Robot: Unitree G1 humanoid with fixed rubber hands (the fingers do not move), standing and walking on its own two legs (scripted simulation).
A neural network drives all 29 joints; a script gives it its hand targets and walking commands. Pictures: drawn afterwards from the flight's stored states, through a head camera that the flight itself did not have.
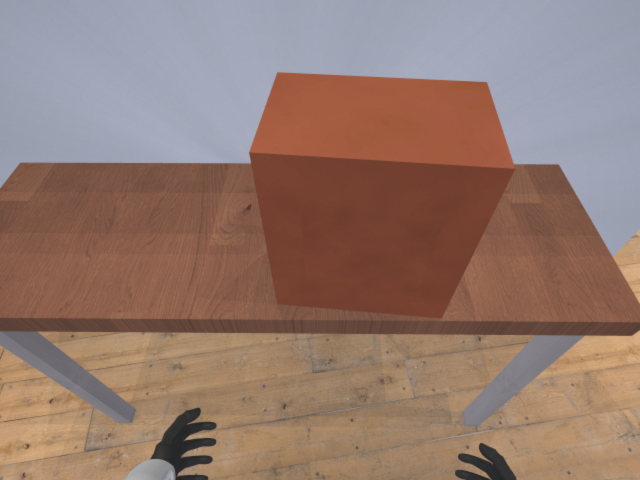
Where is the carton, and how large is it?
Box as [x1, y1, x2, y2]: [249, 72, 514, 317]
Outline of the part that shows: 277,72 249,151 277,303 441,317 514,169 486,82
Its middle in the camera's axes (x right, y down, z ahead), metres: +0.06 -0.05 +0.54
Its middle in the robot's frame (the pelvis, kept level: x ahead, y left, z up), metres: +0.45 -0.04 +0.09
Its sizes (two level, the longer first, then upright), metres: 0.255 0.160 0.293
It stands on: a table, 0.72 m high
